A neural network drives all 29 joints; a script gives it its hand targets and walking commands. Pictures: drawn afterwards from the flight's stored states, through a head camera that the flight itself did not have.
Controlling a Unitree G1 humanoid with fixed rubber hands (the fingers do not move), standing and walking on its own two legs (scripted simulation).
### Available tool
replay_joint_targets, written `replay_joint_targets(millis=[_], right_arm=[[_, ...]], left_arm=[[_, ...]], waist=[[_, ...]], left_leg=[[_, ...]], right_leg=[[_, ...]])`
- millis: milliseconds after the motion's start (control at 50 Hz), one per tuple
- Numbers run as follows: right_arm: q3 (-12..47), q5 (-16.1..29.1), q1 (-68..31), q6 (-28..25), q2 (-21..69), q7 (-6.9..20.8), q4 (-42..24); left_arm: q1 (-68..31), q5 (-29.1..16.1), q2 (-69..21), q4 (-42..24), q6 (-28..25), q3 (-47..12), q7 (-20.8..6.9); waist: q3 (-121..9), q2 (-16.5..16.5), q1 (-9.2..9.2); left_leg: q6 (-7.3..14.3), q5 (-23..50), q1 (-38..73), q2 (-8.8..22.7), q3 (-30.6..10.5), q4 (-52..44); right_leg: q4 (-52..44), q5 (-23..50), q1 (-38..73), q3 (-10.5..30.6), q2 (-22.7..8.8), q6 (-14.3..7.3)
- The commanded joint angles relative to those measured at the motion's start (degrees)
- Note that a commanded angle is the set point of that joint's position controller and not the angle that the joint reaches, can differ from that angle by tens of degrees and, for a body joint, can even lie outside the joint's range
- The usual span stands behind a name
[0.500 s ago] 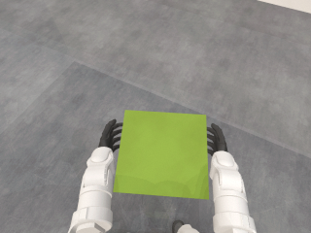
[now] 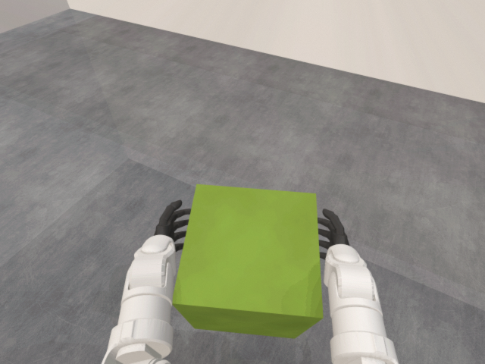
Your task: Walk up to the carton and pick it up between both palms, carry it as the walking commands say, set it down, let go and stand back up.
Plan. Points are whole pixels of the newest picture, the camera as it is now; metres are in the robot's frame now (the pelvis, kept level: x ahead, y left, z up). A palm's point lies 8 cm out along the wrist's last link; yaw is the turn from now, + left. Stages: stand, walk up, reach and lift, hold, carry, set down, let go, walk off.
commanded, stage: reach and lift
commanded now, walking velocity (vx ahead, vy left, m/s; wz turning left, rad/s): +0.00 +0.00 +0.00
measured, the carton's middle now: (249, 267) +0.32 -0.01 -0.05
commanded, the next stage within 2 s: hold in 1.42 s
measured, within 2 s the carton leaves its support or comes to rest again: neither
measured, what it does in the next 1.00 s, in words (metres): stands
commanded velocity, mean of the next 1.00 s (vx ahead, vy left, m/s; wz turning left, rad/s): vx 0.00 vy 0.00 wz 0.00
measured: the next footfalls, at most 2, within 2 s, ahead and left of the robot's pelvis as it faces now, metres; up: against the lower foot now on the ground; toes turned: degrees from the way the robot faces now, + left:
none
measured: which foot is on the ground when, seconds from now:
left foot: down 0.00-1.00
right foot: down 0.00-1.00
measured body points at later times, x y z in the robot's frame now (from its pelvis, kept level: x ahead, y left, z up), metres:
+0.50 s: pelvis +0.02 +0.00 +0.01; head -0.01 +0.00 +0.46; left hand +0.33 +0.14 +0.05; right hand +0.31 -0.17 +0.04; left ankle -0.01 +0.13 -0.74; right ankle +0.04 -0.13 -0.74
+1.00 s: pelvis +0.00 -0.01 +0.00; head -0.03 -0.01 +0.45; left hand +0.31 +0.15 +0.05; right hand +0.31 -0.16 +0.04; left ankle -0.01 +0.13 -0.74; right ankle +0.04 -0.13 -0.74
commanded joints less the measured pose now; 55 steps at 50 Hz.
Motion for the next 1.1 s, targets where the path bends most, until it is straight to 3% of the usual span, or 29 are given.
replay_joint_targets(millis=[0,20,40,60,80,100,140,160,220,280,320,340,400,440,460,500,560,580,660,740,800,860,880,900,920,960,1020,1060,1080], right_arm=[[33.78,14.67,-30.10,0.82,53.69,16.66,-1.71],[34.31,14.98,-32.02,1.20,53.74,16.71,-2.66],[35.29,15.73,-32.08,1.59,53.65,16.93,-4.31],[35.70,16.32,-31.32,2.52,54.10,16.99,-5.05],[35.34,15.54,-29.88,3.23,52.64,17.13,-4.86],[34.73,15.68,-29.12,3.57,52.76,17.28,-3.95],[34.88,15.97,-27.95,4.46,51.61,17.30,-6.02],[36.02,16.38,-27.00,4.85,51.72,17.26,-7.48],[39.37,18.36,-26.50,5.73,51.63,16.80,-13.62],[38.63,18.19,-24.80,7.15,49.18,16.48,-15.24],[39.14,18.23,-21.01,7.83,48.33,16.43,-15.11],[38.91,18.20,-20.48,8.06,48.48,16.09,-15.43],[39.16,18.52,-20.61,8.83,47.81,15.76,-15.68],[39.16,18.19,-19.65,8.66,48.68,15.73,-15.47],[38.41,17.63,-19.14,8.83,47.39,15.69,-14.77],[40.77,18.96,-23.49,7.94,48.45,15.69,-18.23],[40.99,19.30,-24.04,7.61,49.32,15.41,-17.87],[40.63,18.84,-25.01,7.06,49.33,15.24,-17.51],[40.02,18.23,-24.67,7.00,49.19,14.89,-17.29],[37.24,16.95,-24.49,7.23,50.02,14.77,-11.61],[34.32,14.86,-27.06,7.42,50.39,15.07,-7.01],[36.05,16.55,-30.74,6.73,53.03,15.42,-7.82],[35.67,16.62,-30.56,6.64,53.19,15.42,-7.92],[37.33,17.75,-31.48,6.45,54.38,15.51,-8.49],[36.97,17.19,-31.39,6.63,53.60,15.59,-9.03],[37.88,18.12,-29.12,6.55,54.06,15.70,-9.31],[39.44,18.53,-27.38,6.91,53.63,15.32,-12.07],[39.46,18.09,-24.52,7.66,51.72,14.83,-12.89],[38.38,17.52,-23.07,8.21,51.35,14.91,-10.75]], left_arm=[[-27.65,-10.51,-54.81,-0.09,1.91,-32.60,-12.51],[-26.30,-10.53,-55.13,0.36,2.49,-32.33,-12.28],[-25.99,-11.51,-55.95,-0.74,2.72,-33.46,-12.07],[-25.85,-12.09,-55.20,-2.50,3.32,-34.08,-11.69],[-25.15,-11.83,-54.76,-3.42,4.09,-33.90,-11.42],[-26.04,-11.46,-54.45,-4.12,4.37,-34.00,-11.44],[-24.75,-12.24,-53.69,-6.27,5.27,-34.76,-10.98],[-24.23,-12.75,-53.73,-7.81,5.51,-35.86,-10.73],[-23.56,-15.75,-54.46,-13.68,6.67,-40.09,-10.00],[-19.83,-15.54,-53.01,-13.20,8.36,-38.53,-9.53],[-18.55,-15.31,-52.17,-16.06,8.91,-39.17,-8.98],[-18.08,-15.74,-51.86,-15.67,9.45,-38.84,-8.80],[-14.96,-14.41,-49.61,-14.19,10.18,-36.78,-8.79],[-15.05,-15.02,-50.25,-15.94,9.98,-37.24,-8.72],[-15.46,-14.76,-50.15,-16.36,10.36,-37.15,-8.72],[-15.28,-14.67,-50.81,-16.52,9.86,-37.27,-8.67],[-16.96,-15.64,-50.17,-17.80,9.52,-38.14,-8.90],[-19.31,-15.64,-50.65,-17.74,9.18,-38.86,-9.00],[-19.50,-16.70,-50.48,-17.57,8.85,-39.49,-9.37],[-21.87,-15.62,-49.40,-14.35,8.97,-38.19,-9.74],[-23.52,-13.80,-48.61,-9.59,9.04,-34.74,-10.42],[-24.82,-14.22,-50.09,-8.45,8.17,-34.76,-10.93],[-25.65,-14.31,-50.70,-9.79,8.16,-35.26,-10.94],[-26.33,-14.82,-51.03,-10.15,7.86,-35.80,-11.03],[-27.90,-15.67,-51.28,-11.84,7.64,-36.54,-10.96],[-25.67,-15.72,-51.76,-12.33,7.73,-37.43,-11.01],[-24.00,-16.31,-52.17,-13.82,8.40,-39.15,-10.93],[-20.65,-15.94,-51.21,-13.73,9.10,-38.32,-10.71],[-19.99,-15.27,-50.34,-12.99,9.44,-36.74,-10.72]], waist=[[-17.91,0.37,0.49],[-14.62,-0.14,1.42],[-16.27,-1.22,1.05],[-15.41,0.10,1.50],[-13.93,-0.76,0.55],[-14.85,0.91,0.99],[-15.61,-1.11,0.04],[-15.72,-0.24,0.64],[-18.14,-0.84,-0.24],[-15.27,-1.35,-0.07],[-14.53,0.64,0.15],[-13.60,-0.50,0.12],[-10.67,-0.69,2.30],[-11.81,-2.11,2.19],[-10.78,-0.76,1.83],[-12.07,-0.90,3.35],[-13.40,-1.23,4.00],[-14.14,0.26,3.59],[-14.68,-2.51,2.56],[-10.94,0.66,2.29],[-6.40,-0.89,2.75],[-8.59,-1.96,3.75],[-8.87,-0.42,3.50],[-12.23,0.23,4.59],[-11.03,-1.63,2.98],[-14.90,-0.32,3.18],[-16.90,-1.24,2.81],[-13.21,-2.06,2.13],[-13.15,-2.68,3.03]], left_leg=[[1.06,7.60,0.17,-3.70,1.24,-8.16],[1.35,6.08,-2.03,-3.39,1.27,-8.41],[1.31,7.13,1.53,-3.24,1.02,-9.05],[1.22,8.22,3.37,-3.38,1.36,-9.24],[1.05,9.31,1.99,-3.33,1.19,-9.36],[0.76,9.90,3.77,-3.25,1.12,-10.04],[0.47,12.03,7.06,-3.37,1.16,-10.19],[0.40,12.93,7.81,-3.26,0.93,-10.35],[0.02,19.15,10.10,-3.55,0.85,-10.25],[-0.05,18.93,11.27,-3.71,0.51,-10.64],[-0.54,20.70,11.67,-3.68,0.66,-10.99],[-0.30,19.93,12.35,-3.53,0.43,-11.10],[0.02,17.48,11.16,-3.93,1.27,-11.52],[-0.03,19.36,11.39,-3.67,0.82,-11.37],[-0.28,19.96,11.78,-3.83,1.07,-11.56],[-0.09,18.28,10.75,-4.16,1.56,-10.97],[-0.19,16.90,10.11,-4.26,2.24,-10.40],[-0.15,15.69,10.72,-4.17,2.17,-10.31],[-0.06,16.17,10.69,-3.73,1.74,-9.69],[0.39,8.13,7.31,-3.54,1.98,-10.45],[1.16,-0.10,4.03,-3.44,2.05,-12.01],[1.56,0.99,3.40,-3.07,1.90,-11.38],[1.48,2.30,3.69,-3.43,2.05,-11.08],[1.16,3.63,3.57,-3.67,2.58,-10.71],[1.21,3.68,4.16,-3.23,1.97,-10.62],[0.63,8.21,7.03,-3.73,2.29,-10.28],[0.21,12.46,8.19,-3.90,2.30,-9.87],[0.56,12.71,7.60,-3.94,1.82,-10.09],[0.59,12.17,7.64,-3.85,1.77,-10.59]], right_leg=[[-2.22,8.45,20.97,0.20,4.26,-0.33],[-2.45,6.37,21.15,0.16,4.29,-0.54],[-2.98,6.76,21.46,0.18,4.68,-0.53],[-3.15,7.72,21.47,0.46,4.25,-0.66],[-3.39,8.61,22.14,0.33,4.48,-0.72],[-3.78,9.55,22.21,0.68,4.31,-0.86],[-4.15,10.54,21.91,0.06,4.81,-0.66],[-4.33,11.76,23.15,0.72,4.67,-0.99],[-4.24,17.29,26.03,0.67,5.26,-0.28],[-5.45,15.98,24.63,0.50,5.39,-0.25],[-5.73,18.01,25.50,1.23,5.26,-0.41],[-5.98,17.22,25.01,1.03,5.30,-0.19],[-6.82,15.83,25.42,1.69,4.85,-0.02],[-6.09,17.42,26.64,1.62,5.31,0.02],[-6.71,18.18,25.88,2.07,5.14,-0.18],[-5.90,16.13,27.25,1.54,5.32,0.10],[-5.66,14.82,26.90,1.91,5.11,0.12],[-5.57,13.84,26.27,2.05,4.84,0.00],[-4.81,13.42,25.83,1.39,5.40,0.36],[-5.18,5.92,24.64,1.69,4.71,-0.31],[-6.30,-2.50,22.56,1.21,4.58,-0.27],[-5.27,-0.75,24.34,1.49,4.27,0.17],[-5.36,-0.04,24.21,1.72,4.14,-0.01],[-4.93,2.24,26.73,1.83,3.88,0.33],[-4.99,1.73,25.39,1.81,4.19,0.20],[-4.80,6.46,26.26,1.50,4.29,0.27],[-4.42,10.91,27.37,1.26,4.51,0.43],[-4.86,12.05,26.47,1.43,4.51,0.56],[-5.41,10.70,27.07,1.40,4.57,0.64]])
